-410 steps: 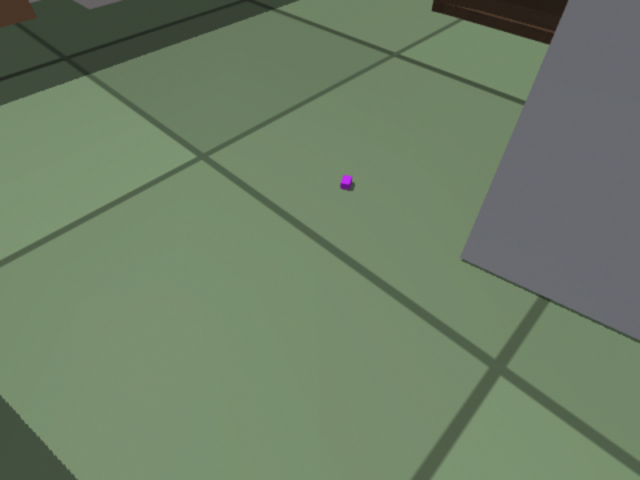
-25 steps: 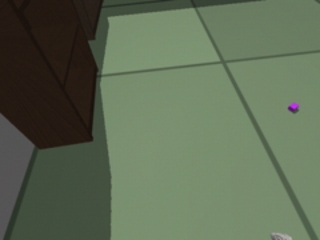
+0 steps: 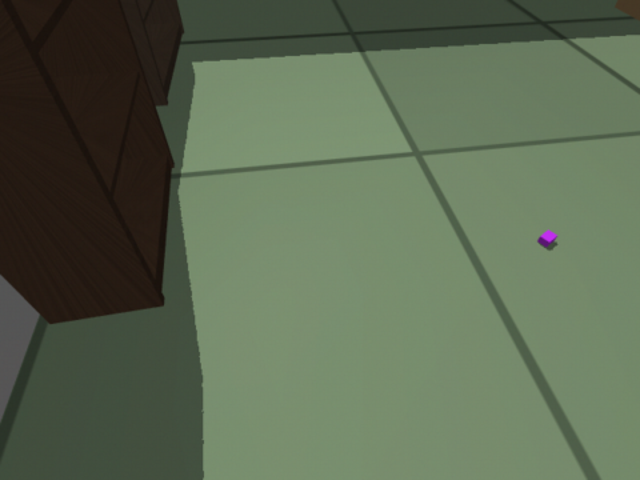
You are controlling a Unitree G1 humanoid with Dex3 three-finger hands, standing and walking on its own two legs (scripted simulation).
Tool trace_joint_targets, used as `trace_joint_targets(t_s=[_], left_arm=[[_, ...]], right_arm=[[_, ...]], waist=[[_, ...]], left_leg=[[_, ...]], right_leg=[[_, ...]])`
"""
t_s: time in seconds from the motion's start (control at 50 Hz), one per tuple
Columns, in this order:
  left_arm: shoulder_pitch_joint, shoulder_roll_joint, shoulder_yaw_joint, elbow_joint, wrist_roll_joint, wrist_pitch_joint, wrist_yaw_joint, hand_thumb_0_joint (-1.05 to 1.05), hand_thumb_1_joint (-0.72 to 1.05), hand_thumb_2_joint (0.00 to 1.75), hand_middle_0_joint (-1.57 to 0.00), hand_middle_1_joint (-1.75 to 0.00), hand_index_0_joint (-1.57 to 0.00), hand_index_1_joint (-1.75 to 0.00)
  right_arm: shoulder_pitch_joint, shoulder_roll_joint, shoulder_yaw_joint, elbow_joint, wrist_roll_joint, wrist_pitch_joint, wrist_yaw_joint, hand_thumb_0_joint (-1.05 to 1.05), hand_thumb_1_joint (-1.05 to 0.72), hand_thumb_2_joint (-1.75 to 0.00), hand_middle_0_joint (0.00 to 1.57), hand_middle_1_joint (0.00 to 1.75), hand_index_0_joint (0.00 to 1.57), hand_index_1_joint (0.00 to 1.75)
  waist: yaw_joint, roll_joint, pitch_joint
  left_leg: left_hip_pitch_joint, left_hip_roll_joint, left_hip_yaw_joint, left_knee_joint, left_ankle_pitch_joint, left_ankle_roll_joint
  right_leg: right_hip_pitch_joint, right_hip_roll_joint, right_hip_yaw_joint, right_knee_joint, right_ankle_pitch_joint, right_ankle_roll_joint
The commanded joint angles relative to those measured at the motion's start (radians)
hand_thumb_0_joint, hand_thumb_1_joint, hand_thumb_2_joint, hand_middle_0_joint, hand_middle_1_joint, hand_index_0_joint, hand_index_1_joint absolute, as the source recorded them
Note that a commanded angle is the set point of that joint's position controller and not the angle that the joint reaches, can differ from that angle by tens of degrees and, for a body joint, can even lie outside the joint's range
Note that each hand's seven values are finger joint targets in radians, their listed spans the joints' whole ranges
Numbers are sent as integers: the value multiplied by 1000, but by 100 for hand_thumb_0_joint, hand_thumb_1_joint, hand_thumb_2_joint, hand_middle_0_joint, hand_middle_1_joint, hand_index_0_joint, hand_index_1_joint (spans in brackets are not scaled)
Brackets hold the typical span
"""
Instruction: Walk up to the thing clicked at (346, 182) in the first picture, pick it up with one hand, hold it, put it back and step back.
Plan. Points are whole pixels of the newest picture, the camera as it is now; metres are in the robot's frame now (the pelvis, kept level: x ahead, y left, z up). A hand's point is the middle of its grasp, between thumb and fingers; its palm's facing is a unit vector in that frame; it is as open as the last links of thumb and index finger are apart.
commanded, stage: walk up
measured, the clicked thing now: (547, 238) +1.15 -1.01 -0.76
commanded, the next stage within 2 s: stand in 0.22 s
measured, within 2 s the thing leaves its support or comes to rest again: neither
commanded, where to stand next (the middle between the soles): +0.06 -0.01 m, yaw +2 degrees
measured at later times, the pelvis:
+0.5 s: pelvis +0.00 +0.00 +0.00, yaw +1 degrees
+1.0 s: pelvis +0.00 +0.00 +0.00, yaw +2 degrees
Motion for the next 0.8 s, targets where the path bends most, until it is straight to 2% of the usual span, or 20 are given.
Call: trace_joint_targets(t_s=[0.0,0.08,0.18,0.2,0.24,0.36,0.44,0.64,0.78], left_arm=[[-55,207,41,-46,2,-22,17,0,90,90,-20,-30,-20,-30],[-49,205,37,-34,4,-21,16,0,90,90,-20,-30,-20,-30],[-48,208,36,-28,5,-24,19,0,90,90,-20,-30,-20,-30],[-40,217,37,-28,10,-23,18,0,90,90,-20,-30,-20,-30],[-35,213,39,-25,5,-22,19,0,90,90,-20,-30,-20,-30],[-31,212,37,-28,2,-20,19,0,90,90,-20,-30,-20,-30],[-38,218,37,-27,5,-15,20,0,90,90,-20,-30,-20,-30],[-26,216,37,-37,7,-19,16,0,90,90,-20,-30,-20,-30],[-27,214,37,-39,6,-18,16,0,90,90,-20,-30,-20,-30]], right_arm=[[-62,-210,-49,-69,-1,-24,-11,0,-90,-90,20,30,20,30],[-65,-209,-48,-64,-1,-22,-9,0,-90,-90,20,30,20,30],[-58,-212,-51,-54,1,-19,-10,0,-90,-90,20,30,20,30],[-67,-207,-45,-54,-1,-23,-14,0,-90,-90,20,30,20,30],[-56,-213,-45,-48,0,-26,-16,0,-90,-90,20,30,20,30],[-59,-209,-38,-36,1,-25,-17,0,-90,-90,20,30,20,30],[-64,-203,-35,-33,1,-19,-16,0,-90,-90,20,30,20,30],[-60,-206,-33,-33,-2,-23,-13,0,-90,-90,20,30,20,30],[-56,-214,-35,-34,0,-23,-15,0,-90,-90,20,30,20,30]], waist=[[1,29,-66],[3,13,-62],[-3,-5,-80],[-3,-26,-72],[-5,-14,-95],[-4,-7,-104],[-6,-6,-68],[-1,11,-85],[0,13,-84]], left_leg=[[12,99,-84,-95,30,50],[26,99,-85,-102,-10,52],[49,95,-78,-91,37,50],[45,109,-103,-89,129,45],[63,110,-99,-82,193,43],[71,107,-95,-83,179,37],[39,101,-101,-102,74,33],[28,108,-106,-99,102,37],[24,106,-109,-99,86,35]], right_leg=[[1,-80,48,-54,156,-50],[-25,-80,57,-62,118,-51],[-17,-86,60,-70,160,-50],[-12,-100,56,-69,229,-43],[10,-101,51,-61,273,-40],[17,-105,45,-80,251,-41],[-7,-103,48,-106,146,-43],[16,-110,41,-102,177,-44],[16,-108,39,-105,150,-45]])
